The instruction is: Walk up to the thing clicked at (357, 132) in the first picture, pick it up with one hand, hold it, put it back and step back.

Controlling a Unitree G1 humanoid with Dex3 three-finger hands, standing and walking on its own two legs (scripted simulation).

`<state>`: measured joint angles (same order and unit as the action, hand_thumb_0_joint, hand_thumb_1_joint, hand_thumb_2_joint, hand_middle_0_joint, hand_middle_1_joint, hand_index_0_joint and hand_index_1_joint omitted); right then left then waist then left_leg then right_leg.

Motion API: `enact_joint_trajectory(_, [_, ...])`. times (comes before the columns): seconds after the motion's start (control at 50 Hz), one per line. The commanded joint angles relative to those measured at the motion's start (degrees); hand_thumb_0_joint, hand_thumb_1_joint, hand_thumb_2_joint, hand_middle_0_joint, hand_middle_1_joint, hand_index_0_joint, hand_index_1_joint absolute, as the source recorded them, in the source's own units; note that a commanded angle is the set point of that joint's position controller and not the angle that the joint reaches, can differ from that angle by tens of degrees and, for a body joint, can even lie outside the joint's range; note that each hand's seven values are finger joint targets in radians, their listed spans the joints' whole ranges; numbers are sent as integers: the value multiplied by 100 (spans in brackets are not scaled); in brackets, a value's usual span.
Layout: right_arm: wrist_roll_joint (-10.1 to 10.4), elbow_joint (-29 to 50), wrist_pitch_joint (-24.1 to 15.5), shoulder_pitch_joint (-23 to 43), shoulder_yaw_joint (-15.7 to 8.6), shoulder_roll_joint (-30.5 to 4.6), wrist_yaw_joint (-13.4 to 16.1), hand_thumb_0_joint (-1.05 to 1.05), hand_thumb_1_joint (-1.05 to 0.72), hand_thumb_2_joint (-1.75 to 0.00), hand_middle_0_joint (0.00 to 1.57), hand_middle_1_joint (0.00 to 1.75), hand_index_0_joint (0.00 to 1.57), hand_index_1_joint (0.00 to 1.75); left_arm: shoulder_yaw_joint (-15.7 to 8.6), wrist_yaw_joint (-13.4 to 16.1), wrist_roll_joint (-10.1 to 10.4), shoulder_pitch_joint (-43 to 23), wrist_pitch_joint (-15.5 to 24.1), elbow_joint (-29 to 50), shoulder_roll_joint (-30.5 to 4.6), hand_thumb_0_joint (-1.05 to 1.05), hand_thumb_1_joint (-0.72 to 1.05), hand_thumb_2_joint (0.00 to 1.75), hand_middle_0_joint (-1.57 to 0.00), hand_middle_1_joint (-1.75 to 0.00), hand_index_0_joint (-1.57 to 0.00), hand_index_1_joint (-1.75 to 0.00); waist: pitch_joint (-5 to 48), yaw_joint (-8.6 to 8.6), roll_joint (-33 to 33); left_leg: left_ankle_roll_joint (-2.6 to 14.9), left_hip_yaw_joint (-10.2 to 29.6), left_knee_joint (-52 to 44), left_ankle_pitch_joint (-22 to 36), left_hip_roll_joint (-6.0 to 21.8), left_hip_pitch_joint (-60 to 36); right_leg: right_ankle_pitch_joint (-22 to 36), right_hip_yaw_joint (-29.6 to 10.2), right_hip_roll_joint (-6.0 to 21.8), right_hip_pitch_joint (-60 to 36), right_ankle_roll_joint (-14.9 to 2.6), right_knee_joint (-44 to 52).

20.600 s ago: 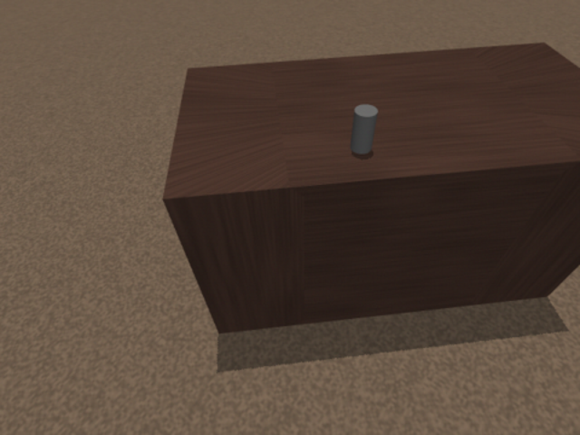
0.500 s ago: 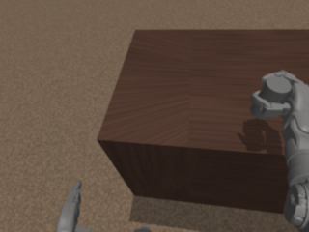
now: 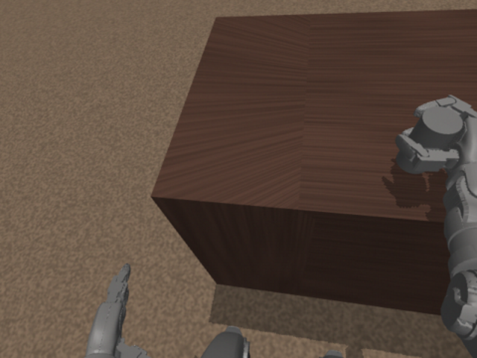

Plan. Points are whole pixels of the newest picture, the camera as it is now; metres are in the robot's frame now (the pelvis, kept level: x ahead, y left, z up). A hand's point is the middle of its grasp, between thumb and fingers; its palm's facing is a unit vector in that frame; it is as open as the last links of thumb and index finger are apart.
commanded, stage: lower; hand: right
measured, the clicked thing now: (425, 142) +0.48 -0.20 +0.06
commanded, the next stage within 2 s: loosen in 0.52 s
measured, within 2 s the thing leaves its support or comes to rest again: rests again in 0.36 s
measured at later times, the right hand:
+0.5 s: hand (417, 146) +0.48 -0.20 +0.04, palm faces +0.15 +0.99 +0.03, open 7.8 cm
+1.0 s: hand (416, 145) +0.49 -0.20 +0.04, palm faces +0.13 +0.99 +0.02, open 9.2 cm
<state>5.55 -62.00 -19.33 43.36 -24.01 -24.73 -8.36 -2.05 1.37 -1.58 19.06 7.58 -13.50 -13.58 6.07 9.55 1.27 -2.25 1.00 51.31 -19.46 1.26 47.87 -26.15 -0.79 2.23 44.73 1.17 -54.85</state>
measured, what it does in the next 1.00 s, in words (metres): stands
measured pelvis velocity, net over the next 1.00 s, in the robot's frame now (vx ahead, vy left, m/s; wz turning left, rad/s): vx -0.01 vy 0.00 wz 0.00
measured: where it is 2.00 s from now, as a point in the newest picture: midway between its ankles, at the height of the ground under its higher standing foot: outside the picture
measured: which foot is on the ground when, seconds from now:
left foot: down 0.00-1.00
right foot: down 0.00-1.00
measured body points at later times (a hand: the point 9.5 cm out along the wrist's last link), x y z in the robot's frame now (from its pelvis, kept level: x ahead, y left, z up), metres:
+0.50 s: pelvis +0.00 +0.00 -0.02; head +0.10 -0.02 +0.42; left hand +0.15 +0.27 -0.03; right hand +0.47 -0.25 +0.04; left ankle +0.05 +0.15 -0.68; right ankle +0.00 -0.13 -0.68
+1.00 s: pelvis -0.01 +0.00 -0.02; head +0.10 -0.02 +0.41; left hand +0.14 +0.27 -0.03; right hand +0.48 -0.25 +0.04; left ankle +0.05 +0.15 -0.68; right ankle +0.00 -0.13 -0.68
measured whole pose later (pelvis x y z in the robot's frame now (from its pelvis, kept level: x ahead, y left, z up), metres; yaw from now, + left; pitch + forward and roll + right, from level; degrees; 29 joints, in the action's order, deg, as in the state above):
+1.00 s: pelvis -0.01 +0.00 -0.02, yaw +0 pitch +20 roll +2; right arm 3.6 -62.0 -20.8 45.3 -26.6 -26.5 -8.1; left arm -2.2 0.4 -2.7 22.7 5.6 -3.8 -14.1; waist 6.8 11.4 0.6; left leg -2.1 0.3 58.8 -21.9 0.8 56.6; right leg -29.0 -1.9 2.6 53.9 1.4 -63.3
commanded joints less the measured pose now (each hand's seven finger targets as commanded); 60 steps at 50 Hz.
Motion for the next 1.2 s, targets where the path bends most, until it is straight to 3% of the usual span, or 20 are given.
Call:
enact_joint_trajectory(0.0, [23,1521,-567,2730,-185,-1494,-15,0,-40,-132,132,142,135,142,-418,51,-6,167,289,1065,-760,0,-55,5,-5,-5,-5,-5,2754,-46,-871,241,-170,-280,1406,-172,-1321,1685,33,-148,-1171,-103,532])
enact_joint_trajectory(0.06, [33,1491,-531,2635,-213,-1481,-1,0,-39,-132,132,143,135,143,-472,44,-3,219,271,1256,-846,0,-55,6,-5,-5,-5,-5,2950,-39,-860,238,-210,-198,1509,-192,-1347,1884,-1,-146,-1253,-86,448])
enact_joint_trajectory(0.08, [34,1601,-528,2696,-212,-1567,15,0,-40,-133,133,143,135,143,-682,68,14,254,259,1312,-1037,0,-55,6,-5,-5,-5,-5,3003,9,-857,236,-224,-193,1475,-205,-1316,1845,-19,-145,-1267,-93,457])
enact_joint_trajectory(0.12, [22,1511,-516,2734,-233,-1559,33,0,-40,-133,133,144,136,144,-751,79,4,159,252,1446,-1127,0,-56,6,-5,-5,-5,-5,2970,55,-787,233,-245,-200,1446,-200,-1314,1792,-37,-145,-1170,-99,434])
enact_joint_trajectory(0.18, [19,1348,-514,2615,-197,-1358,60,0,-39,-132,132,143,135,143,-408,41,13,128,256,1379,-755,0,-55,6,-5,-5,-5,-5,2672,-55,-684,222,-190,-204,1243,-176,-1362,1399,26,-163,-753,-133,395])
enact_joint_trajectory(0.24, [16,1460,-580,2686,-141,-1321,24,0,-39,-131,131,141,134,141,-451,57,-12,208,262,1539,-837,0,-56,6,-5,-5,-5,-5,2969,72,-840,252,-239,-86,1482,-207,-1250,1827,-27,-127,-1073,-89,335])
enact_joint_trajectory(0.32, [-45,1166,-579,2435,-256,-1479,-2,0,-42,-133,133,143,136,143,-413,12,-31,518,192,1238,-751,0,-55,6,-5,-5,-5,-5,2579,64,-970,266,-205,-4,1499,-193,-1059,1871,8,-147,-761,-88,250])
enact_joint_trajectory(0.34, [-40,1429,-622,2566,-381,-1619,-5,0,-41,-133,133,143,136,143,-477,19,-30,428,204,1458,-845,0,-55,5,-5,-4,-5,-5,2894,64,-932,267,-203,36,1597,-191,-1154,1980,-14,-131,-872,-88,211])
enact_joint_trajectory(0.48, [-63,1445,-656,2656,-364,-1597,13,0,-42,-133,134,144,136,144,-617,25,-39,395,198,1693,-924,0,-56,6,-5,-4,-4,-5,2871,176,-828,237,-185,18,1402,-186,-1138,1540,20,-151,-657,-144,105])
enact_joint_trajectory(0.56, [-71,1118,-661,2482,-216,-1286,-37,0,-41,-132,133,143,136,143,-397,-9,-46,375,198,1653,-725,0,-56,5,-5,-4,-4,-5,2664,158,-739,238,-179,86,1323,-187,-1020,1456,8,-165,-425,-148,50])
enact_joint_trajectory(0.6, [-93,1175,-675,2554,-374,-1587,-20,0,-40,-131,132,142,135,142,-524,19,-47,359,190,1819,-886,0,-56,5,-5,-4,-4,-5,2842,187,-685,225,-171,72,1291,-182,-1116,1399,7,-154,-429,-163,15])
enact_joint_trajectory(0.66, [-121,1105,-650,2566,-263,-1467,-16,0,-22,-107,128,122,130,122,-549,4,-47,448,171,1852,-880,0,-50,2,-6,-5,-7,-4,2693,216,-700,220,-153,42,1008,-180,-1021,1077,14,-155,-289,-170,46])
enact_joint_trajectory(0.76, [-148,899,-562,2361,-250,-1374,-3,0,0,-67,116,93,116,93,-581,-14,-52,570,139,1941,-937,0,-51,3,-6,-6,-7,-4,2588,212,-686,253,-265,160,1201,-220,-842,1436,-38,-148,-425,-117,76])
enact_joint_trajectory(0.78, [-160,1318,-597,2654,-323,-1600,10,0,5,-61,115,89,115,89,-550,-15,-59,597,126,1844,-878,0,-51,2,-6,-6,-7,-4,2754,121,-919,255,-212,165,1205,-194,-867,1417,2,-155,-474,-117,37])
enact_joint_trajectory(0.8, [-141,1139,-584,2628,-281,-1481,-1,0,13,-63,107,88,107,88,-589,-17,-63,616,121,1873,-925,0,-52,4,-5,-5,-6,-4,2691,236,-932,275,-255,197,1141,-219,-729,1435,-45,-128,-523,-99,61])
enact_joint_trajectory(0.84, [-150,1021,-550,2505,-151,-1286,-5,0,23,-51,101,78,101,78,-597,-19,-59,429,139,1938,-907,0,-53,5,-5,-5,-6,-5,2550,225,-874,279,-276,182,964,-223,-611,1228,-56,-104,-494,-100,83])
enact_joint_trajectory(0.94, [-131,1409,-598,2780,-318,-1571,16,0,41,-35,85,61,86,62,-560,-8,-60,446,149,2098,-893,0,-53,5,-5,-5,-6,-5,3038,150,-980,270,-258,190,1061,-218,-907,1314,-37,-108,-605,-101,52])
enact_joint_trajectory(1.08, [-139,923,-530,2264,-409,-1481,76,0,49,-20,57,39,57,39,-562,5,-60,386,128,2096,-954,0,-55,6,-5,-5,-5,-5,2626,106,-648,266,-275,163,877,-237,-869,1113,-47,-114,-211,-125,82])
enact_joint_trajectory(1.1, [-139,1154,-581,2493,-469,-1634,81,0,50,-18,55,37,56,37,-559,2,-64,469,109,2013,-941,0,-55,5,-5,-5,-5,-5,2642,86,-806,275,-262,163,843,-233,-831,1094,-43,-106,-277,-111,106])
enact_joint_trajectory(1.18, [-142,1404,-603,2504,-332,-1479,26,0,53,-16,39,29,40,29,-567,6,-74,715,99,1841,-880,0,-55,6,-5,-5,-4,-5,2804,86,-911,275,-250,195,1169,-229,-958,1439,-8,-139,-455,-109,53])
